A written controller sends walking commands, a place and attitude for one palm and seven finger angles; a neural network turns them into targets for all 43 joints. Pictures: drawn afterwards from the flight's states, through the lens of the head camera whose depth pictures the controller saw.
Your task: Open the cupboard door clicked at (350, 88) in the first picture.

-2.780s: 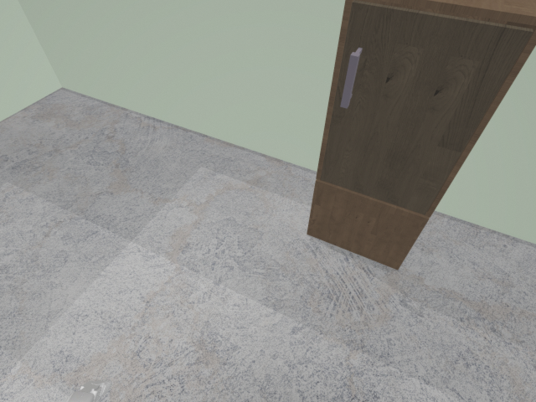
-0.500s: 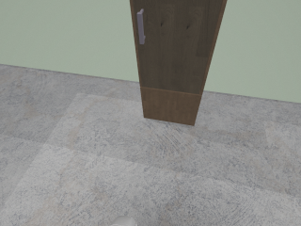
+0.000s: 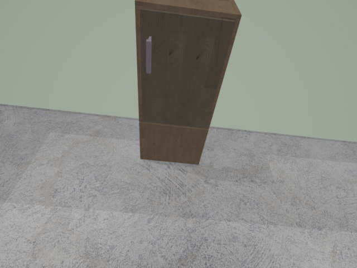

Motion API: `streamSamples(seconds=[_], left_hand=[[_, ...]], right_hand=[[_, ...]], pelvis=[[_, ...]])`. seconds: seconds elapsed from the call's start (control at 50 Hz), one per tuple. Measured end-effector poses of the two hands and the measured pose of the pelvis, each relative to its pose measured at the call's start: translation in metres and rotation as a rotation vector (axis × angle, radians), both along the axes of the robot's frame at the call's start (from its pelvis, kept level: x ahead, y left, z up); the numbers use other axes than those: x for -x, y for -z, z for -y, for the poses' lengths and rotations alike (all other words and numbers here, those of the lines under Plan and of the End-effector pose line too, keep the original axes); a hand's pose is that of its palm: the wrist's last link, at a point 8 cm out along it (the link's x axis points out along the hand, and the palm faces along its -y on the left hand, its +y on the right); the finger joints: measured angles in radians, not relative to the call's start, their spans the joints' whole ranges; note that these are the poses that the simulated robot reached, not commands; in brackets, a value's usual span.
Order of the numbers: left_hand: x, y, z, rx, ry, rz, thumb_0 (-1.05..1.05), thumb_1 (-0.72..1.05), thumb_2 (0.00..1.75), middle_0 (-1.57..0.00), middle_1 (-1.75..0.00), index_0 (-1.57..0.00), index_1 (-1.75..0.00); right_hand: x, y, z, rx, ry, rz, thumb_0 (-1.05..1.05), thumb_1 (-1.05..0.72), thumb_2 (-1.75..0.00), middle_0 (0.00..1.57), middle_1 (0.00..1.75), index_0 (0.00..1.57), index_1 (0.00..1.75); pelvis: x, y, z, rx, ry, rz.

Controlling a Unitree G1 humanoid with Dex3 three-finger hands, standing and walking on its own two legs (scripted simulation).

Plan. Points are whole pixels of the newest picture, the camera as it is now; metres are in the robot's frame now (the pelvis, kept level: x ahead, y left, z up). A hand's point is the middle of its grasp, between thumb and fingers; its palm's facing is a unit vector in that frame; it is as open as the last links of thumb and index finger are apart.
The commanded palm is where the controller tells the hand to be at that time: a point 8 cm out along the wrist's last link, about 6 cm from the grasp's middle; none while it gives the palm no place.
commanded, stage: take the last steps up to it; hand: left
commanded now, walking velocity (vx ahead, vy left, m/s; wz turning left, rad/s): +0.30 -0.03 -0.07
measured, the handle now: (149, 55) +0.93 +0.18 +0.03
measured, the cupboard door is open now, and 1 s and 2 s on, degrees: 0 0 0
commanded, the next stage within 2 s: come to a stop and stand still in 1.00 s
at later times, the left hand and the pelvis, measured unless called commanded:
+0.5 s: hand (149, 235) +0.26 +0.08 -0.18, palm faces -0.10 -0.99 -0.13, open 7.4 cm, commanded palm none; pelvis +0.11 -0.06 -0.02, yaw -1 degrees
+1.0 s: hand out of the picture +0.17 +0.12 -0.20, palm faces +0.15 -0.98 -0.12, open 7.3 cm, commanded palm none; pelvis +0.30 -0.02 -0.03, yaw +1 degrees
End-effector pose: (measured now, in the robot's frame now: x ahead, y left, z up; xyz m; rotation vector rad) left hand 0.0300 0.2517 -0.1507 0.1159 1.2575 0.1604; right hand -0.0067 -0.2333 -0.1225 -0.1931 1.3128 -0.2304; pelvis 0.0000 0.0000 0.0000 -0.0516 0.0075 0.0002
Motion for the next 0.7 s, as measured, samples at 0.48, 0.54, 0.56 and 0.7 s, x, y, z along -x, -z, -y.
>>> streamSamples(seconds=[0.48,0.54,0.56,0.7], left_hand=[[-0.214,0.003,0.113,0.049,0.197,0.157,0.0,0.91,0.9,-0.2,-0.3,-0.2,-0.3],[-0.223,-0.001,0.121,0.044,0.143,0.198,0.0,0.91,0.9,-0.2,-0.3,-0.2,-0.3],[-0.22,-0.003,0.121,0.039,0.119,0.19,0.0,0.91,0.9,-0.2,-0.3,-0.2,-0.3],[-0.198,-0.015,0.088,-0.067,-0.01,0.108,-0.06,0.96,0.9,-0.2,-0.3,-0.2,-0.3]], right_hand=[[0.071,0.019,-0.022,-0.198,0.256,-0.449,0.01,-0.91,-0.89,0.2,0.3,0.2,0.3],[0.024,0.029,0.002,-0.197,0.202,-0.403,0.01,-0.91,-0.89,0.2,0.3,0.2,0.3],[0.002,0.031,0.012,-0.187,0.182,-0.367,0.01,-0.91,-0.89,0.2,0.3,0.2,0.3],[-0.181,0.035,0.065,-0.108,0.03,-0.034,0.01,-0.91,-0.89,0.19,0.3,0.19,0.3]], pelvis=[[-0.109,0.023,0.052,-0.045,0.034,-0.008],[-0.128,0.022,0.064,-0.044,0.007,0.009],[-0.135,0.019,0.067,-0.048,0.004,0.014],[-0.18,0.009,0.072,-0.038,-0.015,0.016]])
